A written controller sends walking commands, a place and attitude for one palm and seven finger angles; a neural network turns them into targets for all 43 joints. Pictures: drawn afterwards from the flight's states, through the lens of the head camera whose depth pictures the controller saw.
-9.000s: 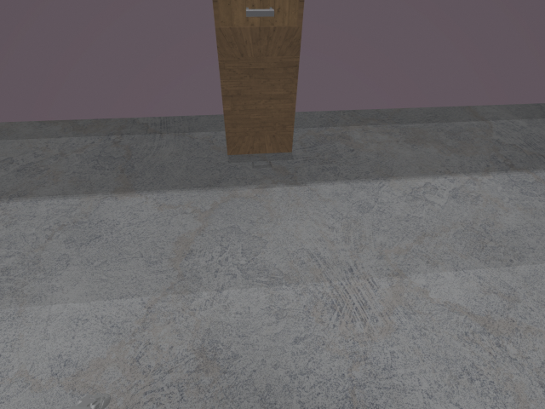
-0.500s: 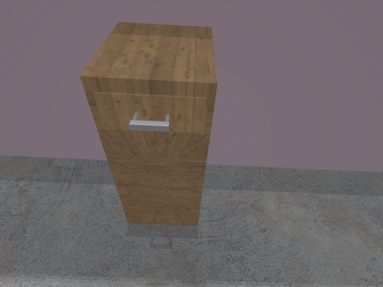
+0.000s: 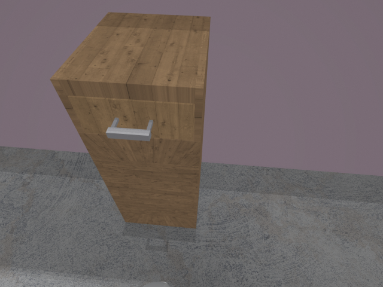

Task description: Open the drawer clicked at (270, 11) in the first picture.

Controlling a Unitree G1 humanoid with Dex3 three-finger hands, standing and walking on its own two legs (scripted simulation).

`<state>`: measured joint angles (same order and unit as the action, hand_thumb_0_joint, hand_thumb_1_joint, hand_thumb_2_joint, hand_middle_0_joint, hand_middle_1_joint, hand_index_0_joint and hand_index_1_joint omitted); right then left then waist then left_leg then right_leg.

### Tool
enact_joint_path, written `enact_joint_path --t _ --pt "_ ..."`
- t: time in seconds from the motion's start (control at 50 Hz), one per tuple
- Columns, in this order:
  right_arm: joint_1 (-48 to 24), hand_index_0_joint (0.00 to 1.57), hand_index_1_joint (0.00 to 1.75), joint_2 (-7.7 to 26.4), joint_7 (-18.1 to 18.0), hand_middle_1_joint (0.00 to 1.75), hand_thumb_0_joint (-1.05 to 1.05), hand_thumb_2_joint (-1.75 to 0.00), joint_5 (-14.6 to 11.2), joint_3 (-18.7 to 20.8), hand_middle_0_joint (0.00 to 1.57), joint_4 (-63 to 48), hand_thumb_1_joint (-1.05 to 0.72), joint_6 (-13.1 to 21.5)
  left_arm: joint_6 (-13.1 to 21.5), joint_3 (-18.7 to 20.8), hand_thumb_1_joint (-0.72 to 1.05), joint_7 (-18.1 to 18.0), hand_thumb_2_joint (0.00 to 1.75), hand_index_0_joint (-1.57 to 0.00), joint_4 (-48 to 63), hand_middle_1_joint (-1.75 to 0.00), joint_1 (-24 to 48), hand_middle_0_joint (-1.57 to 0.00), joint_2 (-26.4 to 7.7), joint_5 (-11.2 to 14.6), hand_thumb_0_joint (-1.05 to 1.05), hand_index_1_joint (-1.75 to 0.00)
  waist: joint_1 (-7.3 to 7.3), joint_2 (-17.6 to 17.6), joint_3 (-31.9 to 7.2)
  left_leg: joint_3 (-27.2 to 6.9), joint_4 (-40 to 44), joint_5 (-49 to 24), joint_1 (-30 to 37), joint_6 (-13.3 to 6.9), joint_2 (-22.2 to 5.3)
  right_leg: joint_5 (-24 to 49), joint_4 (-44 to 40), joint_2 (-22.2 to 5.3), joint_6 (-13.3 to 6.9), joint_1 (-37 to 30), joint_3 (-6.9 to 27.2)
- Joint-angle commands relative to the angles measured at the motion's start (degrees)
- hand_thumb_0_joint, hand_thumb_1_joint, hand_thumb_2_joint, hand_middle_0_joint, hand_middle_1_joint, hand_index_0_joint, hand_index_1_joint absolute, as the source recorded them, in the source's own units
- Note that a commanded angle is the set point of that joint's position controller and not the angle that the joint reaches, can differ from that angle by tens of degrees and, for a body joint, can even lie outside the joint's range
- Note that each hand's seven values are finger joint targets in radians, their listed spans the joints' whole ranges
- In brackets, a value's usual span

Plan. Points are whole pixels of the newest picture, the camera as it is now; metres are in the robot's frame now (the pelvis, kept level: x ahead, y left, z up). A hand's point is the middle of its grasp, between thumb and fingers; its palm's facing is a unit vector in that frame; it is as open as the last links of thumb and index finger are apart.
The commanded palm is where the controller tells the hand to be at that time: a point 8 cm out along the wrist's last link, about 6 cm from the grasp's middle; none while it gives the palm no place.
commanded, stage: come to a stop and stand still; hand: left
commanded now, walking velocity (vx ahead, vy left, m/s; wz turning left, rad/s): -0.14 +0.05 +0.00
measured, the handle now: (131, 128) +0.50 +0.22 +0.01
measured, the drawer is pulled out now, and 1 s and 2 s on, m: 0.00 0.00 0.00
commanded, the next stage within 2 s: look again from close up in 0.88 s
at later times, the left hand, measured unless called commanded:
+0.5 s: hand out of the picture -0.03 +0.21 -0.17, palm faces +0.03 -0.97 -0.25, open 7.4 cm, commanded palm none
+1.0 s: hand out of the picture -0.10 +0.16 -0.18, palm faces +0.04 -0.99 -0.15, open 7.4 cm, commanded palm none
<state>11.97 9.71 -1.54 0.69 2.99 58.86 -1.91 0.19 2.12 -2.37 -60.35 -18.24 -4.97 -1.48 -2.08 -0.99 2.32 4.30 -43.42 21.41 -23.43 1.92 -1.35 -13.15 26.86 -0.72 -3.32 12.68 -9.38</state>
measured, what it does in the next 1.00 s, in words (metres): steps on the spot: left foot, then right foot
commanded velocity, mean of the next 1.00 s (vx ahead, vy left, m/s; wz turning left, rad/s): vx -0.01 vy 0.00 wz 0.00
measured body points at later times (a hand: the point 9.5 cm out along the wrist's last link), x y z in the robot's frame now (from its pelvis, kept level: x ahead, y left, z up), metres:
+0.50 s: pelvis -0.04 +0.02 +0.00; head -0.04 +0.01 +0.45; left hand -0.03 +0.26 -0.15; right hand +0.01 -0.21 -0.16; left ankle +0.04 +0.11 -0.74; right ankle -0.08 -0.09 -0.74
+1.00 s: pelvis -0.04 +0.01 +0.00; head -0.05 +0.02 +0.45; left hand -0.10 +0.21 -0.16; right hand -0.10 -0.18 -0.16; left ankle +0.04 +0.11 -0.74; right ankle -0.08 -0.09 -0.74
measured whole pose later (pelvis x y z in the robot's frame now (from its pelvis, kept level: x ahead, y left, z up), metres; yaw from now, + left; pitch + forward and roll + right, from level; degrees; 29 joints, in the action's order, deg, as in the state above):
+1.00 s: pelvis -0.04 +0.01 +0.00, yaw -1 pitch -1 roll -1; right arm 21.7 5.4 -1.1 0.9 0.1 65.8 -1.4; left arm -0.1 0.4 -2.7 -64.8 -23.5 -5.3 -1.0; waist 0.7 -0.4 0.3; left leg 4.3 -25.2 6.6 -17.9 -1.3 -1.0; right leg -17.2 25.5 0.4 -1.0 7.1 -4.1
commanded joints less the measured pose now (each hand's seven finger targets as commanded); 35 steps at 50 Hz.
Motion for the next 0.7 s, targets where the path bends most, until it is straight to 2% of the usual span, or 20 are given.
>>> enact_joint_path --t 0.0,0.06,0.08,0.1,0.12,0.14,0.16,0.2,0.24,0.32,0.36,0.38,0.4,0.42,0.44,0.46,0.48,0.54,0.6,0.68 --pt "2.98 0.2 0.3 1.3 0.22 0.3 0.0 -0.9 0.01 0.57 0.2 -3.1 -0.9 -0.49 0.14 2.95 0.9 -1.27 0.9 -0.2 2.86 -0.3 -3.52 -0.2 -11.93 -0.35 0.0 -0.3 1.16 7.13 -1.78 -2.28 2.3 -0.33 1.1 -0.17 -0.82 40.23 -3.77 -20.05 -8.7 -3.59 14.86" --pt "4.91 0.2 0.3 1.73 0.2 0.3 0.0 -0.9 0.02 0.66 0.2 -2.65 -0.9 -0.18 -0.56 2.81 0.9 -0.85 0.9 -0.2 3.51 -0.3 -0.98 -0.2 -11.37 -0.05 0.0 -0.3 3.0 7.68 -2.4 -1.13 15.17 -11.57 11.57 -0.78 -0.71 28.08 -0.38 -15.87 -4.58 1.93 12.71" --pt "6.1 0.2 0.3 3.39 0.13 0.3 0.0 -0.9 0.07 0.89 0.2 -2.54 -0.9 0.32 -0.99 2.52 0.9 -0.71 0.9 -0.2 4.03 -0.3 -1.14 -0.2 -10.06 -0.05 0.0 -0.3 3.31 3.41 -3.25 -3.9 18.03 -21.02 16.35 -1.94 -4.42 17.65 2.91 -11.9 -1.7 5.57 10.22" --pt "5.34 0.2 0.3 6.53 -0.05 0.3 0.0 -0.9 0.5 1.15 0.2 -3.42 -0.9 0.78 -1.31 1.91 0.9 -0.53 0.9 -0.2 4.56 -0.3 -2.77 -0.2 -7.12 0.29 0.0 -0.3 2.33 -7.38 -3.91 -13.21 20.61 -35.63 17.32 -6.27 -12.87 2.92 6.94 -5.58 2.23 9.03 5.94" --pt "3.83 0.2 0.3 8.38 -0.11 0.3 0.0 -0.9 0.62 1.32 0.2 -4.32 -0.9 0.59 -1.35 1.33 0.9 -0.68 0.9 -0.2 4.49 -0.3 -3.39 -0.2 -5.92 0.5 0.0 -0.3 1.88 -12.16 -3.47 -15.94 24.44 -40.71 13.3 -11.29 -18.12 -14.03 14.12 -2.43 3.69 7.65 4.04" --pt "0.89 0.2 0.3 8.02 -0.24 0.3 0.0 -0.9 0.69 1.12 0.2 -4.87 -0.9 0.54 -1.51 1.08 0.9 -0.72 0.9 -0.2 3.91 -0.3 -3.86 -0.2 -6.0 0.37 0.0 -0.3 1.46 -10.07 -3.28 -13.04 26.19 -33.14 9.16 -13.2 -17.27 -17.94 20.83 -2.35 3.13 4.99 6.3" --pt "-0.9 0.2 0.3 7.47 -0.42 0.3 0.0 -0.9 0.75 0.89 0.2 -5.49 -0.9 0.77 -1.93 1.23 0.9 -0.51 0.9 -0.2 3.63 -0.3 -3.23 -0.2 -6.21 0.22 0.0 -0.3 1.36 -10.57 -2.97 -14.21 28.04 -26.27 6.96 -13.46 -16.11 -17.56 24.38 -2.55 3.04 5.21 7.71" --pt "-3.35 0.2 0.3 7.25 -0.33 0.3 0.0 -0.9 0.76 0.55 0.2 -6.22 -0.9 0.64 -2.05 1.34 0.9 -0.12 0.9 -0.2 2.79 -0.3 -4.0 -0.2 -6.56 -0.26 0.0 -0.3 0.76 -7.98 -2.61 -13.03 29.01 -18.1 6.27 -13.23 -15.19 -14.79 27.99 -2.55 3.13 6.49 8.86" --pt "-3.2 0.2 0.3 7.11 -0.12 0.3 0.0 -0.9 0.74 0.42 0.2 -5.96 -0.9 0.7 -1.93 1.04 0.9 0.12 0.9 -0.2 2.44 -0.3 -3.88 -0.2 -6.24 -0.36 0.0 -0.3 0.9 -5.44 -2.84 -12.55 29.68 -13.28 8.64 -12.52 -13.66 -13.26 25.37 -2.66 3.76 7.36 8.03" --pt "0.59 0.2 0.3 6.85 0.06 0.3 0.0 -0.9 0.63 0.56 0.2 -3.69 -0.9 1.0 -1.59 0.29 0.9 0.11 0.9 -0.2 2.36 -0.3 -2.99 -0.2 -5.92 -0.07 0.0 -0.3 2.09 -3.06 -3.84 -13.81 30.48 -8.55 12.08 -11.36 -12.98 -12.52 9.81 -2.5 4.32 3.34 6.76" --pt "1.7 0.2 0.3 6.8 0.28 0.3 0.0 -0.9 0.43 0.69 0.2 -2.77 -0.9 0.88 -1.35 0.33 0.9 -0.11 0.9 -0.2 1.42 -0.3 -5.56 -0.2 -6.1 -0.03 0.0 -0.3 1.24 -1.89 -4.24 -12.65 29.36 -5.9 11.04 -8.78 -10.88 -5.62 -1.32 -1.86 3.91 -2.05 6.08" --pt "1.88 0.2 0.3 5.95 0.53 0.3 0.0 -0.9 0.14 0.55 0.2 -2.35 -0.9 0.93 -1.0 0.4 0.9 -0.25 0.9 -0.2 0.87 -0.3 -6.26 -0.2 -7.54 -0.16 0.0 -0.3 0.93 -0.21 -3.87 -10.86 27.58 -5.99 9.19 -6.66 -8.52 -1.37 -6.54 -2.84 3.45 -4.81 7.65" --pt "2.14 0.2 0.3 4.29 0.68 0.3 0.0 -0.9 0.01 0.33 0.2 -2.25 -0.9 0.91 -0.76 0.56 0.9 -0.41 0.9 -0.2 0.66 -0.3 -6.46 -0.2 -8.64 -0.21 0.0 -0.3 1.28 2.4 -2.7 -7.66 25.25 -5.72 7.24 -4.14 -5.45 -1.12 -8.32 -5.78 1.8 -5.01 11.62" --pt "1.96 0.2 0.3 3.09 0.86 0.3 0.0 -0.9 -0.09 -0.05 0.2 -2.46 -0.9 0.84 -0.65 0.62 0.9 -0.41 0.9 -0.2 0.88 -0.3 -5.6 -0.2 -10.14 -0.09 0.0 -0.3 1.85 4.66 -1.24 -5.03 22.73 -6.05 8.07 -2.48 -2.81 -4.08 -9.95 -9.23 -0.09 -1.36 14.95" --pt "2.36 0.2 0.3 2.53 1.11 0.3 0.0 -0.9 -0.02 -0.37 0.2 -2.34 -0.9 0.9 -0.67 0.63 0.9 -0.26 0.9 -0.2 1.24 -0.3 -4.45 -0.2 -11.27 0.14 0.0 -0.3 2.66 4.85 -1.14 -4.15 21.39 -7.26 11.3 -1.81 -1.65 -7.67 -11.23 -11.26 -1.26 2.78 16.0" --pt "2.37 0.2 0.3 2.32 1.03 0.3 0.0 -0.9 0.32 -0.35 0.2 -1.87 -0.9 0.69 -0.1 0.64 0.9 -0.31 0.9 -0.2 1.43 -0.3 -2.09 -0.2 -11.06 0.21 0.0 -0.3 3.11 11.89 -0.26 -3.3 19.23 -9.64 12.06 -2.03 -2.02 -7.1 -12.38 -10.5 -1.05 4.97 16.65" --pt "3.28 0.2 0.3 2.65 1.03 0.3 0.0 -0.9 0.35 -0.39 0.2 -1.27 -0.9 0.53 -0.05 0.4 0.9 -0.41 0.9 -0.2 1.96 -0.3 -0.06 -0.2 -10.23 0.28 0.0 -0.3 3.72 13.25 1.16 -3.42 18.2 -9.87 13.17 -2.22 -2.59 -8.5 -13.11 -10.39 -0.79 7.26 15.77" --pt "5.98 0.2 0.3 2.95 0.84 0.3 0.0 -0.9 0.24 -1.17 0.2 1.34 -0.9 0.89 -0.06 -0.14 0.9 -0.31 0.9 -0.2 1.45 -0.3 -0.58 -0.2 -9.27 0.54 0.0 -0.3 3.91 5.3 2.51 -4.76 21.35 -12.0 15.49 -2.57 -4.07 -8.41 -11.14 -7.58 0.87 8.19 13.17" --pt "6.63 0.2 0.3 3.48 0.59 0.3 0.0 -0.9 0.26 -1.56 0.2 2.77 -0.9 0.7 -0.51 -0.31 0.9 -0.28 0.9 -0.2 -0.02 -0.3 -3.36 -0.2 -8.62 0.49 0.0 -0.3 2.81 -1.1 6.16 -7.63 26.67 -2.99 10.17 -2.87 -4.94 -11.15 -10.2 -5.44 1.74 6.22 11.78" --pt "7.85 0.2 0.3 3.53 0.31 0.3 0.0 -0.9 0.3 -1.75 0.2 3.72 -0.9 0.45 -0.66 -0.48 0.9 -0.26 0.9 -0.2 -1.5 -0.3 -6.65 -0.2 -8.12 0.5 0.0 -0.3 1.92 -2.75 7.16 -8.51 28.94 2.19 6.47 -2.76 -4.82 -11.99 -10.23 -4.75 1.65 3.56 11.19"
